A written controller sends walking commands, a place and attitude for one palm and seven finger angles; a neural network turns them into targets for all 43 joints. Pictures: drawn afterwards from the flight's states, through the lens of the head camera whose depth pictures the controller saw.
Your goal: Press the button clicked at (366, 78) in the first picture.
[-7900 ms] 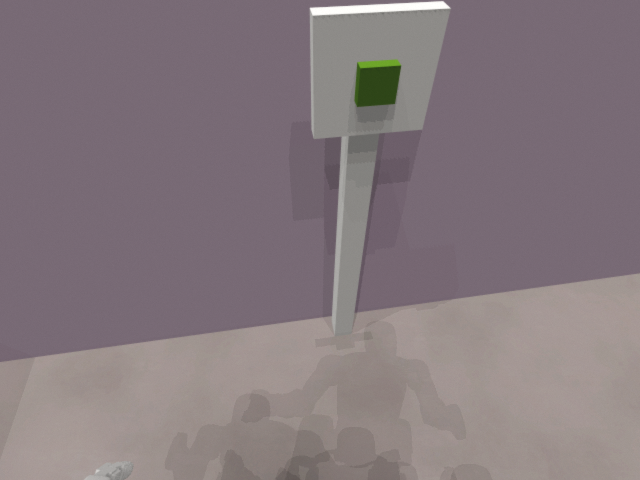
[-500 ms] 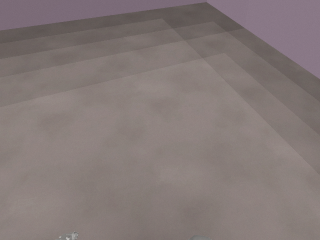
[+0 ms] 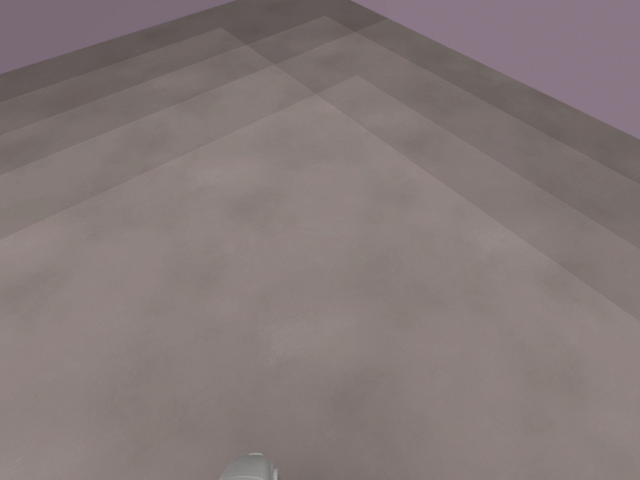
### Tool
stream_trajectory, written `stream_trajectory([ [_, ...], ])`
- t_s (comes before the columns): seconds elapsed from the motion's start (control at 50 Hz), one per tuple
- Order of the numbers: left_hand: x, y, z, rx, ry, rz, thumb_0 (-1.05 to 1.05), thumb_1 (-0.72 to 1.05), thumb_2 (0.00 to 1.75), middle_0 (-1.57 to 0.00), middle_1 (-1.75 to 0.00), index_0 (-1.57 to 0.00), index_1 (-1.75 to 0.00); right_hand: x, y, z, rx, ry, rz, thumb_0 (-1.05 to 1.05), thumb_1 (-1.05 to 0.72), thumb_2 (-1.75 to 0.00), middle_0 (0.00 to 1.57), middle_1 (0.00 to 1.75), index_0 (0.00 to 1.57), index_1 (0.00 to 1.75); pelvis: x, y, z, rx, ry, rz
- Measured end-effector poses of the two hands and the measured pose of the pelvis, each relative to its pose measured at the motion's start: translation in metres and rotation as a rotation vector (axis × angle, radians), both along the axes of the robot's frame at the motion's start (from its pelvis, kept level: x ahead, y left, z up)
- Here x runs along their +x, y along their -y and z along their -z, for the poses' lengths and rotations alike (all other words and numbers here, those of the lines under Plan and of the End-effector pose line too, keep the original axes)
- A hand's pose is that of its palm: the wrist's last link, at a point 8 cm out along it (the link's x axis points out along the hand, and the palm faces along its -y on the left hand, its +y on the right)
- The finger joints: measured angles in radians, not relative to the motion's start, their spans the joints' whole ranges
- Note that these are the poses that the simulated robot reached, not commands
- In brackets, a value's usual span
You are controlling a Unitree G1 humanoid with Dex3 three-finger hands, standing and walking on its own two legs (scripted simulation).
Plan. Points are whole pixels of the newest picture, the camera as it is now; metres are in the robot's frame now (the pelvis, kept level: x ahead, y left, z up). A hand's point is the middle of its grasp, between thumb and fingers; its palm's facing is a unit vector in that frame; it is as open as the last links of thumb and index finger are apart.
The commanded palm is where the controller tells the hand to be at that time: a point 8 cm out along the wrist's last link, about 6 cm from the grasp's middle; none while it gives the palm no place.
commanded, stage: turn to face it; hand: left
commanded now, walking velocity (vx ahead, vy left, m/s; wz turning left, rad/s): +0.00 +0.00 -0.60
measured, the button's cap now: out of the picture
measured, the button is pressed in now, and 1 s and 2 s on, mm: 0 0 0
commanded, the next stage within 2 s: none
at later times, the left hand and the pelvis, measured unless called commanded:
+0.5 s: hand out of the picture +0.11 +0.22 -0.17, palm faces -0.25 -0.94 -0.22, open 7.3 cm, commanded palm none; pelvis -0.02 +0.03 +0.00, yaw -18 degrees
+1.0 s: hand out of the picture +0.14 +0.09 -0.16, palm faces -0.54 -0.81 -0.23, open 7.3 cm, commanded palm none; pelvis -0.03 -0.02 +0.00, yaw -35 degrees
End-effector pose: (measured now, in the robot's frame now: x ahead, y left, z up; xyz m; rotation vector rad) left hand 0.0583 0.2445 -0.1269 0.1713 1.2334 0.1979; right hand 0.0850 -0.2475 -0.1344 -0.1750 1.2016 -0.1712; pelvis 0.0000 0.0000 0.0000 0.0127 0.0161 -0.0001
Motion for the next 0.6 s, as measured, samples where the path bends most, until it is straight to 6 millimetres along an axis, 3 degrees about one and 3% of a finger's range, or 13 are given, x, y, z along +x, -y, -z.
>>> stream_trajectory([
  [0.12,-0.021,-0.023,0.014,-0.011,-0.072,0.010,0.00,0.91,0.90,-0.20,-0.30,-0.21,-0.30,0.023,-0.011,-0.016,-0.044,0.099,0.005,0.01,-0.90,-0.90,0.20,0.30,0.20,0.30,-0.006,-0.017,0.003,-0.013,-0.008,0.069],
  [0.22,-0.016,-0.044,0.030,-0.032,-0.098,0.053,0.01,0.91,0.90,-0.20,-0.30,-0.21,-0.30,0.012,-0.026,-0.026,-0.084,0.149,0.029,0.01,-0.90,-0.90,0.20,0.30,0.20,0.30,-0.011,-0.034,0.009,-0.021,0.001,0.130],
  [0.34,0.009,-0.053,0.021,-0.037,-0.085,0.151,0.01,0.91,0.90,-0.20,-0.30,-0.20,-0.30,-0.032,-0.033,-0.032,-0.087,0.103,0.115,0.01,-0.90,-0.90,0.21,0.30,0.20,0.30,-0.014,-0.042,-0.001,-0.042,0.013,0.211],
  [0.42,0.031,-0.046,0.014,-0.027,-0.072,0.219,0.01,0.91,0.90,-0.20,-0.30,-0.20,-0.30,-0.069,-0.033,-0.027,-0.067,0.060,0.201,0.01,-0.90,-0.90,0.21,0.30,0.20,0.30,-0.016,-0.041,-0.003,-0.051,0.010,0.263],
  [0.5,0.060,-0.024,0.010,-0.016,-0.050,0.310,0.01,0.91,0.90,-0.20,-0.30,-0.20,-0.30,-0.114,-0.028,-0.016,-0.039,-0.002,0.300,0.01,-0.90,-0.90,0.21,0.30,0.20,0.30,-0.019,-0.033,-0.002,-0.048,0.005,0.321],
  [0.6,0.100,0.026,0.004,0.006,0.016,0.448,0.01,0.92,0.90,-0.20,-0.30,-0.20,-0.30,-0.177,-0.014,0.006,0.004,-0.088,0.429,0.01,-0.90,-0.90,0.21,0.30,0.20,0.30,-0.027,-0.013,0.007,-0.024,-0.005,0.400],
])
